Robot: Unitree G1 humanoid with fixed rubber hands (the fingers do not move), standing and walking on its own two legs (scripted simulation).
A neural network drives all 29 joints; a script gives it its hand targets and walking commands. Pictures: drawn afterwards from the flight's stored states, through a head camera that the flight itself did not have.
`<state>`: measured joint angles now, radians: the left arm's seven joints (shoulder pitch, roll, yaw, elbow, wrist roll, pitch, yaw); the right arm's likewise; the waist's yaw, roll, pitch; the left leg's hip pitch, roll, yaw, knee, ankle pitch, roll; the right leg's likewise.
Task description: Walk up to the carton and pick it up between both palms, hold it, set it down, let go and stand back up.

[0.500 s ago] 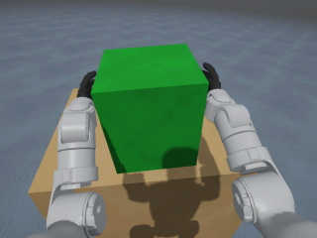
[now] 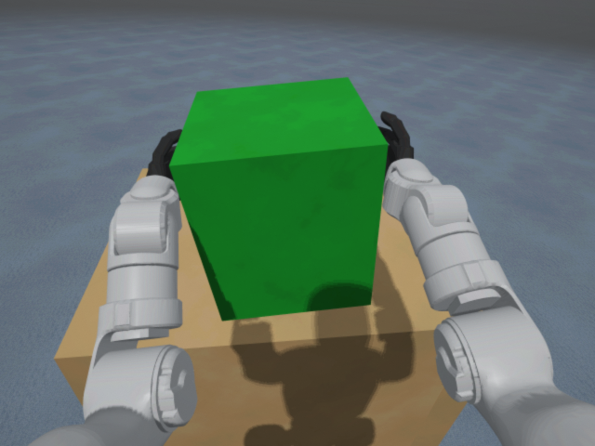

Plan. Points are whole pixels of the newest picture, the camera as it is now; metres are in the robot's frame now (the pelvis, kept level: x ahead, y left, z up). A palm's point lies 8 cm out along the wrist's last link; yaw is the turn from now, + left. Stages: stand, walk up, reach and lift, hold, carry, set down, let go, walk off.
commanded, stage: hold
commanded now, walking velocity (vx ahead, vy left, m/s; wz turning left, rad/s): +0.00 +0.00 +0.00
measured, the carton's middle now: (284, 199) +0.38 +0.00 +0.21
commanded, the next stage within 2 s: none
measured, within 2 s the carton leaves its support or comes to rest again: neither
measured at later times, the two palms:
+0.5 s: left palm (164, 188) +0.37 +0.16 +0.23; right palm (396, 170) +0.37 -0.14 +0.26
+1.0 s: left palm (163, 186) +0.37 +0.16 +0.24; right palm (397, 168) +0.37 -0.14 +0.26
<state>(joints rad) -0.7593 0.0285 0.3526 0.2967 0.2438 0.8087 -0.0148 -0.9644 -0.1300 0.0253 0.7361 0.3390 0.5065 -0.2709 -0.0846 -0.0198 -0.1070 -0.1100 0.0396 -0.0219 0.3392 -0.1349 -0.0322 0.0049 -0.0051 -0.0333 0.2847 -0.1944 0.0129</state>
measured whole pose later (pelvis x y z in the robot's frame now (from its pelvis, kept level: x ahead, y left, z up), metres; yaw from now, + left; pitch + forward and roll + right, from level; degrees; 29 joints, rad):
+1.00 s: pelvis +0.00 +0.00 +0.00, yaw +0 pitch -5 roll -1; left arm -0.75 0.03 0.35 0.29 0.24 0.82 -0.01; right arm -0.96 -0.14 0.03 0.72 0.35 0.52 -0.28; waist -0.08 -0.02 -0.11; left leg -0.11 0.04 -0.03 0.35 -0.14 -0.03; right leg 0.00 0.00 -0.02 0.28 -0.20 0.01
